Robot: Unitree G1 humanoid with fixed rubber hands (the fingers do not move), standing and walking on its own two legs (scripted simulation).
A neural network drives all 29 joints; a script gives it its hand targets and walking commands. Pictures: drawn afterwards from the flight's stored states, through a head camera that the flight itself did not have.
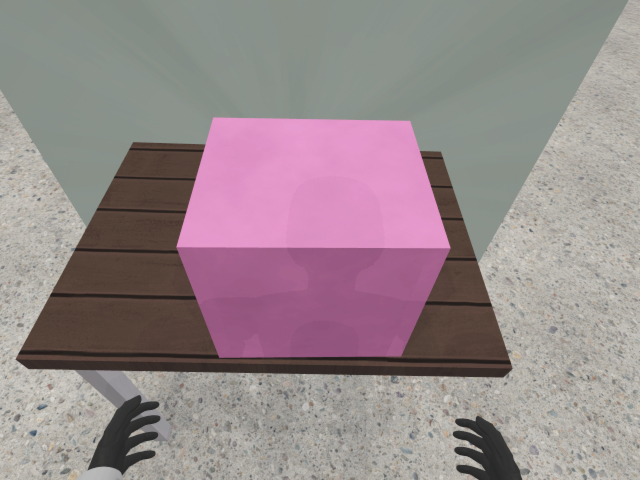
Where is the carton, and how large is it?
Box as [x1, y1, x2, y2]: [176, 118, 450, 357]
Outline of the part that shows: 213,118 176,247 219,357 400,355 450,248 410,122 386,120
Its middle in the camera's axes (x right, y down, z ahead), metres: -0.01 +0.00 +0.62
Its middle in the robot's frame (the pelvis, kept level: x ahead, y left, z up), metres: +0.46 +0.04 +0.00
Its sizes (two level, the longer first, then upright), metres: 0.302 0.256 0.285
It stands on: a table, 0.64 m high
